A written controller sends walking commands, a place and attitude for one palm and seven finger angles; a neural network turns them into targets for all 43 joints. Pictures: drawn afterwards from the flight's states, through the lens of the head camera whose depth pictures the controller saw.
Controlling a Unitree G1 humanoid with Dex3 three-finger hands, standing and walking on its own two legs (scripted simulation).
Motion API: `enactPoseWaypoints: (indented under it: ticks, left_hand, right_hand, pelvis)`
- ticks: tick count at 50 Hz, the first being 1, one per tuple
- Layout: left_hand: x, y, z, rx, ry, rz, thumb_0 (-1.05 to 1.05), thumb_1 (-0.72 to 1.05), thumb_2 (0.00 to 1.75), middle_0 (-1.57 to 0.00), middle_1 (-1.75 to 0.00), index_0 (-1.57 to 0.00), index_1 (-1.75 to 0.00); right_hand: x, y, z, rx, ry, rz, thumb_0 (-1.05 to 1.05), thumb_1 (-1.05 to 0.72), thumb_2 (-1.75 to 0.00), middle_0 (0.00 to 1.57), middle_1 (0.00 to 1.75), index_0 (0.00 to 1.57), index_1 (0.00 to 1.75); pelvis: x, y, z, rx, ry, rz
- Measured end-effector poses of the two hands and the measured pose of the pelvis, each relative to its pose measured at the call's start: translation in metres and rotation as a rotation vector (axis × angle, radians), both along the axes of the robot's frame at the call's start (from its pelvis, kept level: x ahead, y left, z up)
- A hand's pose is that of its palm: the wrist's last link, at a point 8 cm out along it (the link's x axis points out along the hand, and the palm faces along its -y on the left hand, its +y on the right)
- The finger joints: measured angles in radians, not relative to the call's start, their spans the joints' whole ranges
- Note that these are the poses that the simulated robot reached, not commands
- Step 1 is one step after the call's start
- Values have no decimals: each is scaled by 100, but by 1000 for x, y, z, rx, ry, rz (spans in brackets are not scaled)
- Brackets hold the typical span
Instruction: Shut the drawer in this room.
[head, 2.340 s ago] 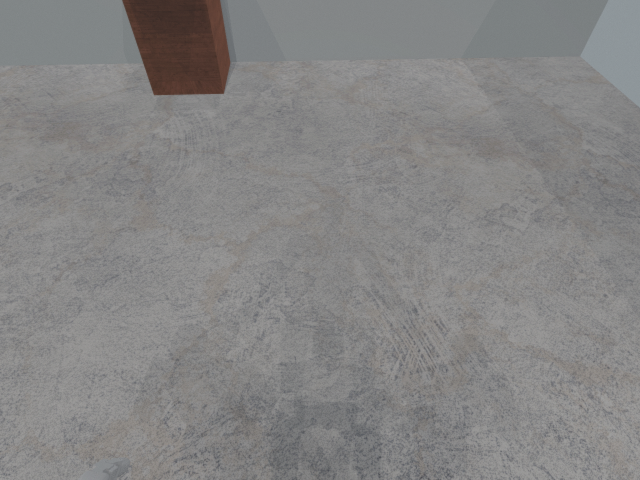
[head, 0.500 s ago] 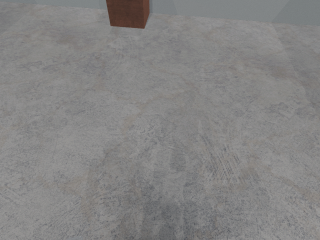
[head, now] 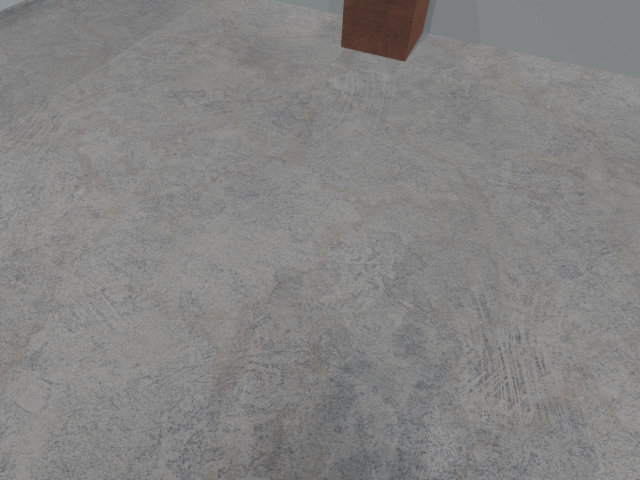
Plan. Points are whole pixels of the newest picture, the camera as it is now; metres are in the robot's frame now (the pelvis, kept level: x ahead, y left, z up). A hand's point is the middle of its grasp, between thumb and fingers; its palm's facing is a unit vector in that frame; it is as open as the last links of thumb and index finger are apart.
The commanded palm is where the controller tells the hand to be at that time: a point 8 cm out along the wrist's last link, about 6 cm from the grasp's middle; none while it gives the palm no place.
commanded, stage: turn or walk to find it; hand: left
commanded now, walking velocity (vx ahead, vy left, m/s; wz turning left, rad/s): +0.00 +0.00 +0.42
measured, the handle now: out of the picture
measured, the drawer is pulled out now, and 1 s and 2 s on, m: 0.28 0.28 0.28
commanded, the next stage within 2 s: stand and wait in 0.88 s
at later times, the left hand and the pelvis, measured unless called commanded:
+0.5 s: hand out of the picture +0.05 +0.20 -0.14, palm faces +0.21 -0.94 -0.28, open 7.4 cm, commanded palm none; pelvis -0.01 -0.02 +0.00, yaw +12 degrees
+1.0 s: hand out of the picture -0.10 +0.22 -0.18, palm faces +0.44 -0.86 -0.24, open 7.4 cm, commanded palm none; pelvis -0.03 +0.02 +0.00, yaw +23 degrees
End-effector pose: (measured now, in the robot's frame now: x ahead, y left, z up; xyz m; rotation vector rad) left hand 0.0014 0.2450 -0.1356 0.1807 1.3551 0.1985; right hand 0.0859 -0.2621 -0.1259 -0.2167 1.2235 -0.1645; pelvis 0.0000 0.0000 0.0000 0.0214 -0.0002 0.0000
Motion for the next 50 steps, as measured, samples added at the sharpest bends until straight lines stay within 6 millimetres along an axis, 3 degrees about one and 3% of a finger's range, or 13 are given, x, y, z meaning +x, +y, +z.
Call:
enactPoseWaypoints:
  ticks: [2,5,12,20,24,31,36,40,45,50]
  left_hand:
    - [-14,13,-12,-7,29,38,1,90,90,-20,-30,-20,-30]
    - [-26,27,-15,1,65,74,1,90,90,-20,-30,-20,-30]
    - [-8,36,2,7,-23,105,1,91,90,-20,-30,-20,-30]
    - [31,16,20,42,-175,107,1,91,90,-20,-30,-19,-30]
    - [35,-2,25,71,-235,111,1,91,90,-20,-30,-20,-30]
    - [4,-21,33,63,-204,181,1,90,90,-20,-30,-20,-30]
    - [-27,-25,24,39,-153,246,1,90,90,-20,-30,-20,-30]
    - [-60,-19,12,17,-102,310,1,90,90,-20,-30,-20,-30]
    - [-107,0,-13,-10,-31,402,1,90,90,-20,-30,-20,-30]
    - [-129,14,-11,-11,21,441,1,91,90,-20,-30,-20,-30]
  right_hand:
    - [15,12,-2,-14,-39,43,1,-91,-90,20,30,20,30]
    - [27,29,5,-13,-71,79,1,-91,-90,20,30,20,30]
    - [23,51,11,18,-65,117,1,-91,-90,20,30,20,30]
    - [1,35,-9,66,1,119,1,-91,-90,21,30,21,30]
    - [-7,15,-24,81,41,122,1,-91,-90,20,30,20,30]
    - [-8,-5,-16,62,100,166,1,-91,-90,20,30,20,30]
    - [1,-1,-10,34,128,221,1,-91,-90,20,30,20,30]
    - [20,17,-6,12,110,285,1,-91,-90,20,30,20,30]
    - [50,55,-3,-14,11,380,1,-91,-90,20,30,20,30]
    - [61,86,10,-8,-52,427,1,-91,-90,20,30,20,30]
  pelvis:
    - [0,9,-8,-11,6,23]
    - [-3,15,-7,-6,-2,30]
    - [-6,18,6,-23,-4,81]
    - [-10,0,4,-9,-2,150]
    - [-12,-16,-2,-1,-6,192]
    - [-14,-25,8,15,-15,265]
    - [-15,-23,9,16,-11,312]
    - [-20,-14,6,6,-7,345]
    - [-29,6,-7,-17,-5,394]
    - [-33,16,0,-20,-9,403]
